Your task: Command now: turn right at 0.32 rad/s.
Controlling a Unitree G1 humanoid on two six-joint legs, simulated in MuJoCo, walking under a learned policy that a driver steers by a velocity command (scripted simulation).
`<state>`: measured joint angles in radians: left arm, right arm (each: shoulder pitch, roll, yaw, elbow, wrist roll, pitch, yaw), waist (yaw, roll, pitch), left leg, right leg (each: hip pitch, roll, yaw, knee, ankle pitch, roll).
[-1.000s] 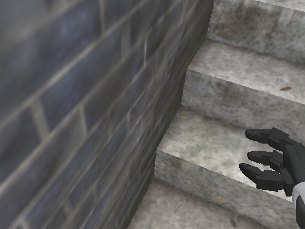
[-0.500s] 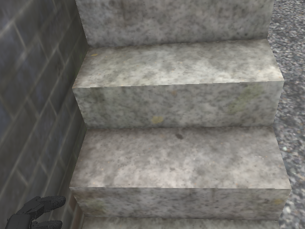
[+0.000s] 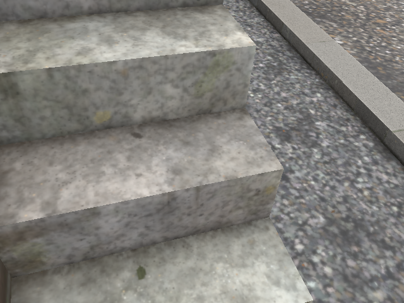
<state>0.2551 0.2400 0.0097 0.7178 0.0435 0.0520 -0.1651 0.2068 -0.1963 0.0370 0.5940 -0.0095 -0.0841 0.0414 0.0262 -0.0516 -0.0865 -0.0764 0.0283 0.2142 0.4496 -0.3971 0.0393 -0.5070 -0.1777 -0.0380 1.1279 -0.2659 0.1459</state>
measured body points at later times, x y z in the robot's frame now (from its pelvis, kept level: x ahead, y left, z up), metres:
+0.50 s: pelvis -0.03 -0.05 -0.01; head -0.02 -0.04 +0.44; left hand +0.18 +0.16 -0.10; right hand +0.07 -0.25 -0.11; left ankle -0.10 +0.08 -0.73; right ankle -0.05 -0.18 -0.73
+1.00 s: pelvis -0.03 -0.06 -0.01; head +0.00 -0.05 +0.44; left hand +0.10 +0.30 -0.04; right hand +0.12 -0.28 -0.12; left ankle -0.10 +0.08 -0.73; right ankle -0.05 -0.19 -0.73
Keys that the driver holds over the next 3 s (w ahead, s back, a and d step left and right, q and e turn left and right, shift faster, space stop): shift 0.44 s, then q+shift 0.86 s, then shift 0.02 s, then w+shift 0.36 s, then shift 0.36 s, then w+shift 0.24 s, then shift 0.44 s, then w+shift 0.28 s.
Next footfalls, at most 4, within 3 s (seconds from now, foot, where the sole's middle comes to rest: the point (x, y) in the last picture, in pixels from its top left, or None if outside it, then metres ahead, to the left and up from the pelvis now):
0.04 right None -0.01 -0.18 -0.77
2.08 right None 0.20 -0.17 -0.57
2.56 left None -0.02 -0.16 -0.77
2.64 right None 0.12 -0.25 -0.53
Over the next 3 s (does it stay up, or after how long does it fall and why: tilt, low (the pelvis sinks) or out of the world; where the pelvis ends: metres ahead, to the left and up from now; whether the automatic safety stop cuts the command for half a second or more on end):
stays up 0.02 -0.24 0.02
